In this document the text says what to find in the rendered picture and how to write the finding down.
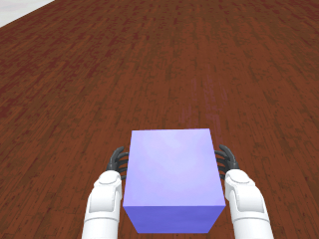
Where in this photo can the left robot forearm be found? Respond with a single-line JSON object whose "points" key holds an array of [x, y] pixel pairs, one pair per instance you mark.
{"points": [[102, 215]]}

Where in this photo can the left robot hand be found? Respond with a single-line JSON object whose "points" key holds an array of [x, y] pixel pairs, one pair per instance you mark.
{"points": [[115, 162]]}

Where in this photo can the right robot hand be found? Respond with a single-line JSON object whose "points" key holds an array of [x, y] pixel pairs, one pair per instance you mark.
{"points": [[229, 160]]}

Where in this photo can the right robot forearm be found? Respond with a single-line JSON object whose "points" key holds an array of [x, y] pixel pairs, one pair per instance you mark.
{"points": [[247, 207]]}

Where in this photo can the carton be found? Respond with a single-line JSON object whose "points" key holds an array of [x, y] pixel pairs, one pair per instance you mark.
{"points": [[173, 183]]}

